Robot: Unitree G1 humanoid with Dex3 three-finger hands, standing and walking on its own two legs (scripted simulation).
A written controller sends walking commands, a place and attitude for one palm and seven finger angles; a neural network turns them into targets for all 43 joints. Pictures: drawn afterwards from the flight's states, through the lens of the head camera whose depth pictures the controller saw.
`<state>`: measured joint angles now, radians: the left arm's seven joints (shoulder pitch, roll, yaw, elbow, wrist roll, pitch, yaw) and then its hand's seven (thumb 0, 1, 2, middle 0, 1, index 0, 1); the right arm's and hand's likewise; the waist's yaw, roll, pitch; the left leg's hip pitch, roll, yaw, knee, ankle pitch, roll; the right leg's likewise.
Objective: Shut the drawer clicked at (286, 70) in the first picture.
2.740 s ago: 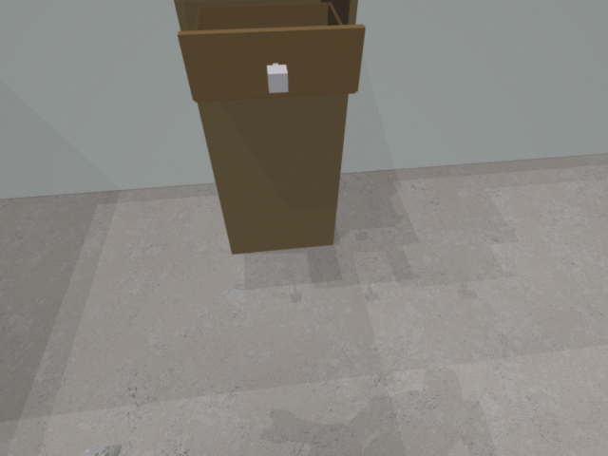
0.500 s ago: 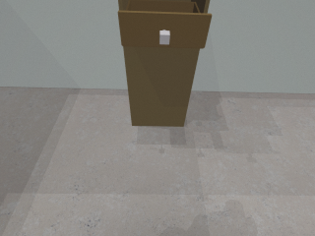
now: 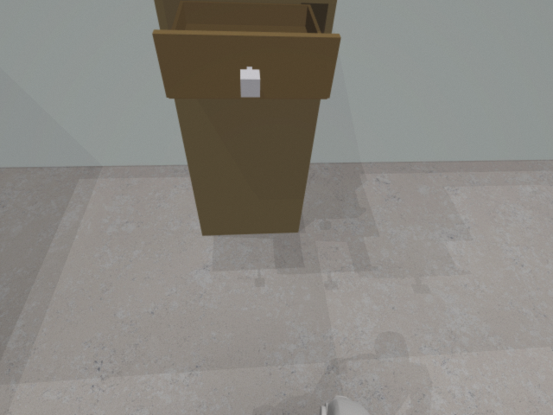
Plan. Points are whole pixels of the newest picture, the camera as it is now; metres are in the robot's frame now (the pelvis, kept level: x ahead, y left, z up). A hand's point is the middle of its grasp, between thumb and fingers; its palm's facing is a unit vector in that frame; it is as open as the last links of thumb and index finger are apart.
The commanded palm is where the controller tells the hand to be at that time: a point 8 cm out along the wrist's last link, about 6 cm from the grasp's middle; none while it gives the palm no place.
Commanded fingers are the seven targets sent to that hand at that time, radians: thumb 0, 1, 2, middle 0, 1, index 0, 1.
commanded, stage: take the last steps up to it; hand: left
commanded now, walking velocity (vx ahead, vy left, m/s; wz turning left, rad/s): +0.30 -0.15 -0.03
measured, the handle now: (249, 78) +0.74 +0.09 +0.11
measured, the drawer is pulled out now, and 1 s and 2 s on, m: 0.18 0.18 0.18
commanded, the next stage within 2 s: come to a stop and stand still in 0.62 s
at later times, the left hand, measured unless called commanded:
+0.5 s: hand (225, 414) +0.16 +0.09 -0.20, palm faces +0.09 -0.99 -0.13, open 7.3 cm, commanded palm none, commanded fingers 0.00 0.90 0.90 -0.20 -0.30 -0.20 -0.30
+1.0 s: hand (259, 290) +0.39 +0.04 -0.18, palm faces +0.08 -0.97 -0.25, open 7.3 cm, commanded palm none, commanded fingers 0.00 0.90 0.90 -0.20 -0.30 -0.20 -0.30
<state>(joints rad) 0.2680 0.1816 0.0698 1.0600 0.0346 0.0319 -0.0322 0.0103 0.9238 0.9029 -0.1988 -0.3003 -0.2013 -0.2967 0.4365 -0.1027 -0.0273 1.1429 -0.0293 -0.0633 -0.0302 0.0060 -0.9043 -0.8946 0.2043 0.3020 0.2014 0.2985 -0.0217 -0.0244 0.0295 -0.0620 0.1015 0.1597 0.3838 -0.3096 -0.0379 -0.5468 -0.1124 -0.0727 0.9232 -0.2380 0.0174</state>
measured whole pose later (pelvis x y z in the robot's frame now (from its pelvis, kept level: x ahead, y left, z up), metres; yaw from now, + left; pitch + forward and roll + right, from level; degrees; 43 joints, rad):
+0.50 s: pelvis +0.20 -0.08 -0.02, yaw +1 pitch -1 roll -3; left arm 0.35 0.17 0.04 1.12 0.02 -0.03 0.00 0.00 0.92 0.90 -0.20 -0.30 -0.20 -0.30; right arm 0.14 -0.18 -0.05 0.98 -0.03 -0.05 0.01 0.01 -0.91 -0.90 0.20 0.30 0.19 0.30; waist 0.02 -0.01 0.02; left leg -0.36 0.10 0.16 0.62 -0.27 0.02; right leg -0.13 0.00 -0.19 0.54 -0.37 -0.02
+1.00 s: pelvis +0.32 -0.14 -0.01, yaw +4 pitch -2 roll +1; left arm 0.15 0.15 0.04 1.02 0.02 0.00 0.03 0.00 0.92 0.90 -0.20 -0.30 -0.20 -0.30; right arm 0.28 -0.18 -0.07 1.10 0.00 0.04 -0.03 0.01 -0.91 -0.89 0.20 0.30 0.20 0.30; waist -0.02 0.02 0.11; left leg -0.32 0.03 0.06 0.99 -0.56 -0.03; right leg -0.36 -0.12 -0.12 0.59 -0.19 0.01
